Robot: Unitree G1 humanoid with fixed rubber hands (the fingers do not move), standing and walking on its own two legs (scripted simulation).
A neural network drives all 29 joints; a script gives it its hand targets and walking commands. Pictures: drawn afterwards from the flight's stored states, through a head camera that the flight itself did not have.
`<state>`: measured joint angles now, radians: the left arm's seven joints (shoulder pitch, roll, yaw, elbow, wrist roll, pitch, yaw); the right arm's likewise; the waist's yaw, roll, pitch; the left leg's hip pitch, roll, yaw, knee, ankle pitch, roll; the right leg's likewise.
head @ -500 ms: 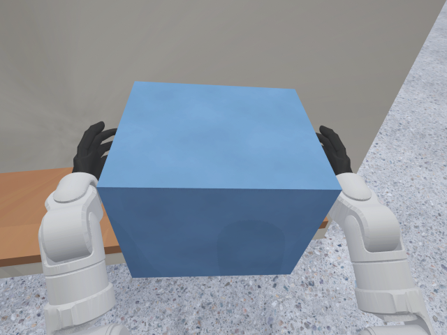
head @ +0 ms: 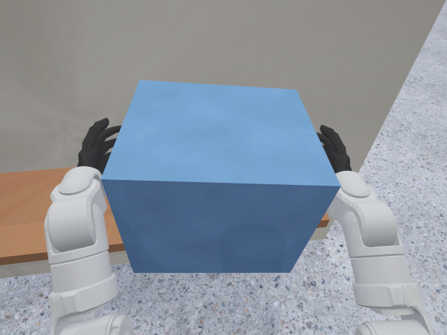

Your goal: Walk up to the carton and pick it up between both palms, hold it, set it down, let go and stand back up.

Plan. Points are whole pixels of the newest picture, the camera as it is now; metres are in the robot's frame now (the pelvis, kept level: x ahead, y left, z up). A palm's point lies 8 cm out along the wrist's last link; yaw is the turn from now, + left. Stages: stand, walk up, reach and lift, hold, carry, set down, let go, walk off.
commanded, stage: hold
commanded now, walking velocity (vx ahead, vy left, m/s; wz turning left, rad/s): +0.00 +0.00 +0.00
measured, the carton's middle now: (216, 179) +0.38 +0.01 +0.11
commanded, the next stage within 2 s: none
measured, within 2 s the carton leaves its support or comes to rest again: neither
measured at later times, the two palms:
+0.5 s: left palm (94, 169) +0.34 +0.20 +0.18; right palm (335, 171) +0.34 -0.19 +0.16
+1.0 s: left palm (92, 168) +0.33 +0.20 +0.19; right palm (335, 169) +0.34 -0.19 +0.17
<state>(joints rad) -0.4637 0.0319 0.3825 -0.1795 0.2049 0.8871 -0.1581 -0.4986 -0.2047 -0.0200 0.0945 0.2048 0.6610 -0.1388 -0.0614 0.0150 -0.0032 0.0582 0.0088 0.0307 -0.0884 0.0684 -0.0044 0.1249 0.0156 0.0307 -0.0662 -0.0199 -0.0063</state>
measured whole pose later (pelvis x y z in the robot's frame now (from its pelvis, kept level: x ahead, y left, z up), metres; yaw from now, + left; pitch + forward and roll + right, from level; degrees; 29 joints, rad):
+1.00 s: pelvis +0.00 +0.00 +0.00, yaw +0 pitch -2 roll +0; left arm -0.46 0.04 0.38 -0.20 0.20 0.90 -0.15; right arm -0.51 -0.20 -0.02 0.09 0.20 0.67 -0.13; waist -0.06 0.02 -0.01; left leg 0.07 0.01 0.03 -0.09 0.07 -0.01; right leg 0.13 0.02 0.03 -0.07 -0.02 -0.01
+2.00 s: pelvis +0.00 +0.00 +0.00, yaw +0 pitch -3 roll +0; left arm -0.46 0.03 0.37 -0.21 0.20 0.91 -0.15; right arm -0.50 -0.21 -0.03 0.08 0.20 0.67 -0.13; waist -0.06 0.02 0.01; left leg 0.07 0.01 0.04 -0.09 0.07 0.00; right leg 0.13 0.01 0.03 -0.07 -0.02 -0.01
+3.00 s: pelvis +0.00 +0.00 +0.00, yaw +0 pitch -2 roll +0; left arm -0.46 0.03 0.37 -0.19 0.20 0.90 -0.15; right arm -0.51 -0.20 -0.03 0.11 0.20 0.66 -0.13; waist -0.05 0.01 -0.01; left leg 0.06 0.01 0.04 -0.09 0.07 -0.01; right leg 0.12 0.02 0.03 -0.06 -0.02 -0.01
